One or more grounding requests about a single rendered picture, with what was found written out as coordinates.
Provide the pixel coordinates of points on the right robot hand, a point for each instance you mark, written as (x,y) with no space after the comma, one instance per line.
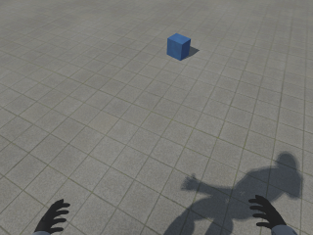
(270,214)

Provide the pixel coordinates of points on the carton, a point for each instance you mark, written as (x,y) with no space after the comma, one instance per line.
(178,46)

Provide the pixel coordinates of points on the left robot hand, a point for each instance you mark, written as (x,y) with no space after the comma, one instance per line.
(47,221)

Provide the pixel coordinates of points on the robot right forearm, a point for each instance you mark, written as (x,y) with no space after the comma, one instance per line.
(282,229)

